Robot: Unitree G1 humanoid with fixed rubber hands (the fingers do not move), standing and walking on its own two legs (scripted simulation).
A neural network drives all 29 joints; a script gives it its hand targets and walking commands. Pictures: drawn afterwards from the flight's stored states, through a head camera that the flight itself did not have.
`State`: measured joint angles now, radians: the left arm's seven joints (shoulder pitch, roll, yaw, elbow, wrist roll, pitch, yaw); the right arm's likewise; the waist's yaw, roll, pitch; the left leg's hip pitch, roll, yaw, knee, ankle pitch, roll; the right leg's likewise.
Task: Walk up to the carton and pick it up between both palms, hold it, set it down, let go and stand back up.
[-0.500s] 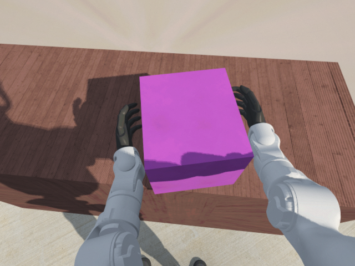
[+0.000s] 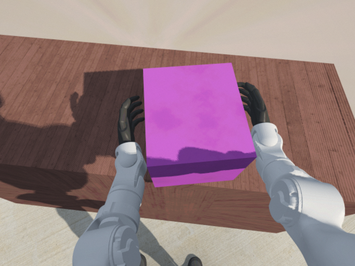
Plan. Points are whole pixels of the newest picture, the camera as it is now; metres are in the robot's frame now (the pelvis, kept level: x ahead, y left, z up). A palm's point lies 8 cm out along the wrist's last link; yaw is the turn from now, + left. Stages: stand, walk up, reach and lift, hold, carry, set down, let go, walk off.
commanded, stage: reach and lift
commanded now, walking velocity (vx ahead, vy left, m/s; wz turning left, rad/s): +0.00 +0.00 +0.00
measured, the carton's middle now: (191, 128) +0.44 +0.00 +0.00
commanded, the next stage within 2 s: none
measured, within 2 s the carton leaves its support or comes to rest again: leaves its support in 0.56 s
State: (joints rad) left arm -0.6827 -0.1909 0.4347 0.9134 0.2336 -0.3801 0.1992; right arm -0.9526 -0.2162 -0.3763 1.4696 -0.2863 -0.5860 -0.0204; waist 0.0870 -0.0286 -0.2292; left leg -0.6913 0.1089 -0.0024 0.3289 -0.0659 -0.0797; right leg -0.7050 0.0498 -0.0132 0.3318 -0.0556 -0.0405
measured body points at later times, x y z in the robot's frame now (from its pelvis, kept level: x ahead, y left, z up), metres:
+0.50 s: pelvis -0.01 +0.01 +0.00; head +0.06 +0.01 +0.44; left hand +0.38 +0.16 +0.02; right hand +0.44 -0.14 +0.04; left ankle +0.02 +0.18 -0.73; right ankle +0.03 -0.09 -0.73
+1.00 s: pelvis -0.01 +0.01 +0.01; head -0.03 +0.02 +0.46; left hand +0.39 +0.19 +0.14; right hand +0.43 -0.11 +0.16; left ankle +0.02 +0.18 -0.73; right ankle +0.03 -0.09 -0.73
